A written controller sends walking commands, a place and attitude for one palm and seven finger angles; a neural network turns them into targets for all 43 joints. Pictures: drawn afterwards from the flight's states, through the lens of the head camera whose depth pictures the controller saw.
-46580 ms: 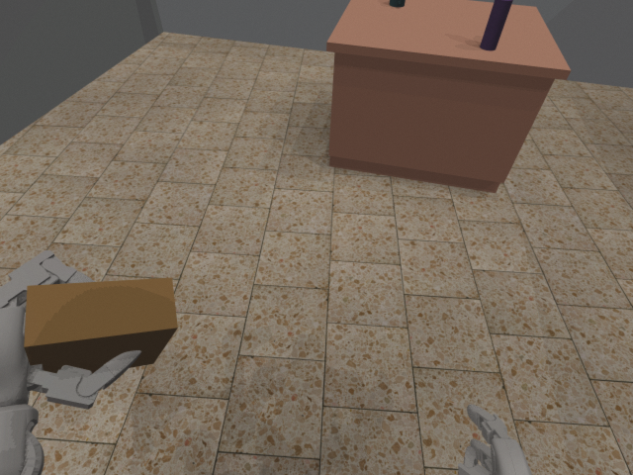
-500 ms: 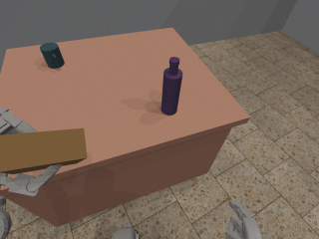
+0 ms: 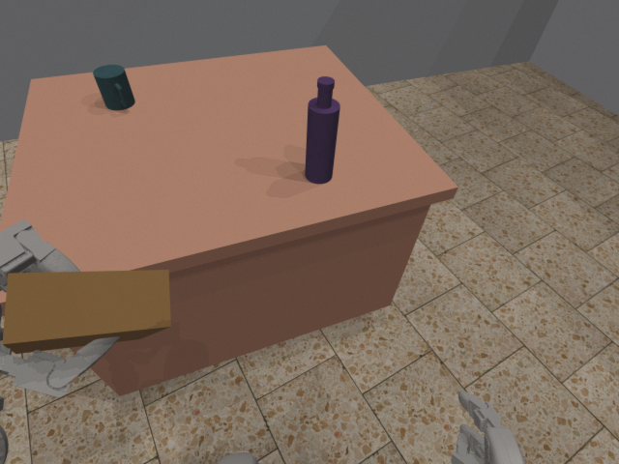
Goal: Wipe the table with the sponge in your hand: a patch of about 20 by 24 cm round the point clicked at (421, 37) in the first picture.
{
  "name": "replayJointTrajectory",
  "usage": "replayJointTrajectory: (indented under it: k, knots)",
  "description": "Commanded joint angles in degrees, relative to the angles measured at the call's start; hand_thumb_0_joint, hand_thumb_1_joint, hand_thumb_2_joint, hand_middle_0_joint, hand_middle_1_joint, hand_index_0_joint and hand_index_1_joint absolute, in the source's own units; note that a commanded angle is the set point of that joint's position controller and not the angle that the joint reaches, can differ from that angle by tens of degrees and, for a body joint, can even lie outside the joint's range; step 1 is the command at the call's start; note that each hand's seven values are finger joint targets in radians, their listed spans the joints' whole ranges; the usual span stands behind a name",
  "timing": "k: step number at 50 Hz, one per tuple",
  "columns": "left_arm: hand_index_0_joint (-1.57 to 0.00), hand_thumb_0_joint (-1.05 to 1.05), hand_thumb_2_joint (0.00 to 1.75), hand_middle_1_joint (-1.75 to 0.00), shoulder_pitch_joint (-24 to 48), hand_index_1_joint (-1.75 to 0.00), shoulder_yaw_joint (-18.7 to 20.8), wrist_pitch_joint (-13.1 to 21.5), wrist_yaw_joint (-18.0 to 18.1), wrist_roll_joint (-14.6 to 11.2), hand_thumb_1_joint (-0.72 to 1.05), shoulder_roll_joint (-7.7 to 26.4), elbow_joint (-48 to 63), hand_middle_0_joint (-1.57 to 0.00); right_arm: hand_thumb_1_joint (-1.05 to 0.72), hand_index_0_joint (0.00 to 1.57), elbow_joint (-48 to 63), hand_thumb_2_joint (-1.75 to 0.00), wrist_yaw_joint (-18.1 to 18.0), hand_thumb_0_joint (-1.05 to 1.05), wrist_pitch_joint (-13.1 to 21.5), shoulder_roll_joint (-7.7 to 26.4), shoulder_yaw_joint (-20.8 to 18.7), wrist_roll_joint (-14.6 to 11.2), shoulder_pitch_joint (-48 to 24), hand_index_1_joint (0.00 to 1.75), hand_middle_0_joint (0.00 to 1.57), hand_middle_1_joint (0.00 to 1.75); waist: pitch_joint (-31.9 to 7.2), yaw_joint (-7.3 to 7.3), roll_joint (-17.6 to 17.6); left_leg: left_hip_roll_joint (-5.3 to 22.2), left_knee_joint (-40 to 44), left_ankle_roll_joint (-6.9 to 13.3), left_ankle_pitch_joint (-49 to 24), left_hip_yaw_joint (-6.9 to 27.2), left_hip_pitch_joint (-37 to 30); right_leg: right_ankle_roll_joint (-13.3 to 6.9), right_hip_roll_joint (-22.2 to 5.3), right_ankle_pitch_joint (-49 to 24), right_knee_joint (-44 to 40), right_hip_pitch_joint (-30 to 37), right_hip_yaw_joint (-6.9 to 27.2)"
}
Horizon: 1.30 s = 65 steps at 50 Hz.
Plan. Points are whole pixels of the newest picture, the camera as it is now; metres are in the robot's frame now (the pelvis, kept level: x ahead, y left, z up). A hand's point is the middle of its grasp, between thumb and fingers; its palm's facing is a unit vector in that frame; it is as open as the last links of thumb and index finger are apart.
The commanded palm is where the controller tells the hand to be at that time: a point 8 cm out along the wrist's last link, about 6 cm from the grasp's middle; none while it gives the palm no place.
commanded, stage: stop stepping back and stand still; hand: left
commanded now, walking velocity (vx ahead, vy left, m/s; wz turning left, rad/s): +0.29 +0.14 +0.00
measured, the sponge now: (110, 312) +0.22 +0.21 +0.16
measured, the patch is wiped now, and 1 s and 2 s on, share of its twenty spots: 1.00 1.00 1.00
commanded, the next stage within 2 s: stand and wait in 0.68 s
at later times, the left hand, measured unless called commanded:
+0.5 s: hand out of the picture +0.11 +0.25 +0.18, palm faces +0.41 -0.84 -0.36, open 9.0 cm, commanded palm +0.05 +0.29 +0.20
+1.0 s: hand out of the picture +0.13 +0.25 +0.17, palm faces +0.38 -0.87 -0.32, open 9.0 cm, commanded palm +0.08 +0.29 +0.20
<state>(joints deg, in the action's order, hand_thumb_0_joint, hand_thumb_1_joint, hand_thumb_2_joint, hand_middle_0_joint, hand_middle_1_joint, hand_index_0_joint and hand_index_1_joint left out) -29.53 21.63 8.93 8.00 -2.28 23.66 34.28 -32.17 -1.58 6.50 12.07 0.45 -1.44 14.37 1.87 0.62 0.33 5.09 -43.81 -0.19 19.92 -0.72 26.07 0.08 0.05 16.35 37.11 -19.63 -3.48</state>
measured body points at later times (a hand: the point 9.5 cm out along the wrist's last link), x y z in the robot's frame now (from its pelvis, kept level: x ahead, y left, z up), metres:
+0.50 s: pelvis -0.09 +0.01 +0.00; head -0.11 +0.01 +0.45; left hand +0.09 +0.30 +0.20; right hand +0.05 -0.23 -0.10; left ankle -0.12 +0.11 -0.70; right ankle -0.04 -0.10 -0.72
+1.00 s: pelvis -0.08 +0.01 +0.02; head -0.08 +0.03 +0.47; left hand +0.10 +0.29 +0.19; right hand +0.09 -0.22 -0.06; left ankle -0.10 +0.12 -0.71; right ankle -0.06 -0.12 -0.71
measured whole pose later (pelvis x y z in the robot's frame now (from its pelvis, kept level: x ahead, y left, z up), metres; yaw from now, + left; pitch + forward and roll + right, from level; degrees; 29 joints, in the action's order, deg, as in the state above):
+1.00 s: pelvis -0.08 +0.01 +0.02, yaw +1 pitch -1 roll -1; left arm -28.6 17.4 5.7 8.6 -3.0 19.8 30.8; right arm -36.7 -3.7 4.3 10.5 1.8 -0.5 11.1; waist 0.2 0.6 -1.7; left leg 1.8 -34.0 0.8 19.7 -3.1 13.2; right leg 0.8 -1.7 14.9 31.5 -15.4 -2.6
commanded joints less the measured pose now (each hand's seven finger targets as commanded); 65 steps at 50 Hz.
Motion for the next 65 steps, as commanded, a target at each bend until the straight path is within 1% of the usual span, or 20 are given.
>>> replayJointTrajectory:
  k: [1,5,9,10,11,12,14,16,20,21,22,24,28,30,33,38,43,48,52,65]
  knots:
    - [-1.2,0.0,1.3,-1.6,9.1,-1.6,4.5,1.5,0.0,-1.4,0.1,8.6,5.5,-1.2,-0.9,0.2,4.7,-0.9,-1.1,0.0,0.9,8.1,-3.9,-0.7,-6.4,0.3,0.2,0.3,-5.2,1.23,-20.8,-6.7,-41.1,-0.2,6.6,3.9,-0.1,-11.3,-21.0,10.2,-26.2,-13.3,28.5]
    - [-1.2,0.0,1.3,-1.6,7.6,-1.6,4.4,1.0,-1.8,-1.6,0.1,8.8,6.2,-1.2,-0.9,0.2,1.7,-0.9,-0.7,0.0,-0.9,5.4,-1.8,0.1,-9.8,0.3,0.2,0.3,-4.8,2.26,-6.9,-1.8,-26.4,1.5,-0.4,1.8,-4.1,-5.1,-14.5,13.4,-19.7,-19.6,10.3]
    - [-1.2,0.0,1.3,-1.6,5.7,-1.6,7.1,1.3,0.3,-1.2,0.1,10.5,13.8,-1.2,-0.9,0.2,3.0,-0.9,-2.2,0.0,2.3,5.5,-1.8,-0.3,-7.2,0.3,0.2,0.3,-12.9,0.92,-2.1,-2.9,15.2,4.6,5.2,-2.7,-14.9,-3.8,-11.8,11.8,-8.4,-7.8,8.7]
    - [-1.2,0.0,1.3,-1.6,4.2,-1.6,7.7,1.6,0.8,-1.3,0.1,10.7,14.5,-1.2,-0.9,0.2,3.9,-0.9,-2.7,0.0,2.9,5.8,-2.0,0.2,-6.4,0.3,0.2,0.3,-14.1,0.59,6.4,-2.1,24.3,4.9,3.5,-3.8,-15.4,-2.9,-7.1,10.6,2.1,-3.6,5.0]
    - [-1.2,0.0,1.3,-1.6,2.6,-1.6,8.2,1.5,1.4,-1.5,0.1,10.2,14.6,-1.2,-0.9,0.2,6.1,-0.9,-2.9,0.0,3.4,7.8,-3.2,0.5,-6.8,0.3,0.2,0.3,-12.4,-0.29,21.3,6.2,32.0,7.9,1.8,7.5,-16.1,-0.4,0.8,11.4,20.1,-7.6,-2.7]
    - [-1.2,0.0,1.3,-1.6,5.3,-1.6,7.7,2.5,1.2,0.6,0.1,10.8,15.3,-1.2,-0.9,0.2,5.0,-0.9,-2.9,0.0,4.3,5.4,-2.8,0.8,-6.7,0.3,0.2,0.3,-11.8,0.22,22.0,7.0,26.6,8.9,-24.1,2.7,-17.4,0.4,3.2,14.2,30.4,-13.8,-4.0]
    - [-1.2,0.0,1.3,-1.6,10.4,-1.6,6.8,3.6,0.8,0.2,0.1,10.1,8.7,-1.2,-0.9,0.2,0.5,-0.9,-1.0,0.0,4.5,5.1,-2.2,0.8,-6.4,0.3,0.2,0.3,2.2,1.95,14.3,12.9,28.1,12.5,-20.6,18.4,-7.9,-0.5,-2.8,11.7,34.4,-20.6,6.2]
    - [-1.2,0.0,1.3,-1.6,10.5,-1.6,4.4,3.4,-0.3,-0.3,0.1,8.0,4.1,-1.2,-0.9,0.2,-0.5,-0.9,-0.5,0.0,4.1,5.7,-2.3,-0.8,-5.8,0.3,0.2,0.3,-0.1,0.55,2.6,11.2,23.9,10.8,-16.8,11.2,-8.2,-0.4,-2.5,8.5,22.0,-12.8,3.9]
    - [-1.2,0.0,1.3,-1.6,7.9,-1.6,3.2,1.7,-1.0,-0.7,0.1,6.3,1.2,-1.2,-0.9,0.2,3.0,-0.9,-0.8,0.0,2.3,7.7,-2.0,-0.2,-6.8,0.3,0.2,0.3,-3.7,-0.91,1.1,4.1,8.7,6.8,2.1,4.2,-1.4,-0.5,-0.3,-1.6,-9.5,11.8,-0.9]
    - [-1.2,0.0,1.3,-1.6,5.6,-1.6,2.4,1.1,-1.4,-0.5,0.1,5.8,-0.5,-1.2,-0.9,0.2,3.6,-0.9,-0.7,0.0,1.8,7.3,-2.2,-0.4,-7.1,0.3,0.2,0.3,-3.4,-0.18,-5.8,-0.7,-0.6,5.2,7.9,0.5,3.3,-2.8,-4.3,-2.5,-13.5,14.2,4.8]
    - [-1.2,0.0,1.3,-1.6,7.1,-1.6,2.7,1.1,-1.4,-1.1,0.1,6.7,2.4,-1.2,-0.9,0.2,5.4,-0.9,-0.9,0.0,1.2,6.8,-2.8,-0.7,-8.7,0.3,0.2,0.3,-4.0,-0.02,-12.5,-4.6,-10.8,3.3,12.8,-2.4,7.8,-7.6,-13.9,10.6,-20.8,11.5,21.9]
    - [-1.2,0.0,1.3,-1.6,8.6,-1.6,2.8,1.5,-1.4,-1.3,0.1,7.1,5.1,-1.2,-0.9,0.2,2.7,-0.9,-0.9,0.0,0.6,6.5,-3.0,-0.4,-6.7,0.3,0.2,0.3,-4.3,0.35,-13.9,-2.7,-20.4,2.6,8.8,2.3,2.3,-12.2,-19.2,22.5,-27.3,-2.0,32.0]
    - [-1.2,0.0,1.3,-1.6,9.0,-1.6,3.7,1.4,0.4,-1.0,0.1,8.8,14.7,-1.2,-0.9,0.2,3.5,-0.9,-2.4,0.0,0.3,5.1,-0.9,0.6,-8.2,0.3,0.2,0.3,-6.1,1.87,3.1,-1.1,11.3,3.9,5.3,0.0,-18.1,-7.3,-11.1,20.8,-10.3,-14.2,10.6]
    - [-1.2,0.0,1.3,-1.6,8.2,-1.6,4.5,1.8,2.3,-0.8,0.1,8.5,16.9,-1.2,-0.9,0.2,5.2,-0.9,-3.4,0.0,1.5,7.0,-1.3,1.0,-9.0,0.3,0.2,0.3,-5.6,0.81,25.9,11.6,33.2,10.0,22.3,22.3,-15.3,-1.3,3.0,16.5,17.4,-13.9,-1.9]
    - [-1.2,0.0,1.3,-1.6,8.2,-1.6,4.8,0.9,2.1,-0.2,0.1,9.2,8.8,-1.2,-0.9,0.2,2.5,-0.9,-2.1,0.0,2.6,4.4,-1.1,0.3,-6.8,0.3,0.2,0.3,-1.5,0.99,5.7,13.5,31.0,12.6,7.3,23.2,-12.3,-0.5,-3.1,9.9,25.0,-16.7,5.8]
    - [-1.2,0.0,1.3,-1.6,5.8,-1.6,0.8,0.0,1.3,-1.0,0.1,4.6,5.0,-1.2,-0.9,0.2,4.5,-0.9,-1.9,0.0,2.5,6.4,-0.7,0.4,-8.5,0.3,0.2,0.3,-3.2,-0.38,9.3,5.8,22.8,6.0,3.8,6.7,-7.0,-0.5,1.3,2.8,-9.2,8.1,-3.1]
    - [-1.2,0.0,1.3,-1.6,8.9,-1.6,2.5,0.5,1.2,-1.3,0.1,7.0,6.7,-1.2,-0.9,0.2,3.6,-0.9,-1.7,0.0,1.6,4.7,-1.6,0.5,-7.4,0.3,0.2,0.3,-7.4,0.66,-8.6,-2.3,6.1,1.6,2.9,-1.3,-6.3,-8.0,-13.9,5.9,-20.0,7.6,17.8]
    - [-1.2,0.0,1.3,-1.6,6.3,-1.6,3.7,1.6,2.3,-1.1,0.1,7.4,12.1,-1.2,-0.9,0.2,5.5,-0.9,-2.8,0.0,1.1,5.1,-0.8,0.7,-11.4,0.3,0.2,0.3,-5.3,-0.35,11.4,4.1,23.4,4.0,-11.8,7.5,-13.2,-1.2,-2.1,-6.6,-5.7,5.6,1.0]
    - [-1.2,0.0,1.3,-1.6,5.4,-1.6,3.4,1.6,2.2,-1.2,0.1,6.5,8.2,-1.2,-0.9,0.2,5.5,-0.9,-2.6,0.0,1.0,5.3,-1.4,0.2,-10.8,0.3,0.2,0.3,-7.8,-0.65,4.7,3.8,19.3,3.0,-26.3,4.8,-16.1,-0.5,-2.4,-15.5,-7.5,9.6,1.5]
    - [-1.2,0.0,1.3,-1.6,3.7,-1.6,3.2,1.9,1.8,-1.6,0.1,6.4,6.4,-1.2,-0.9,0.2,6.8,-0.9,-2.5,0.0,-1.3,5.4,-1.8,0.4,-10.4,0.3,0.2,0.3,-10.5,-0.22,1.2,1.1,17.5,1.1,-22.9,0.8,-16.5,-1.6,-5.8,-26.6,-11.7,13.5,5.8]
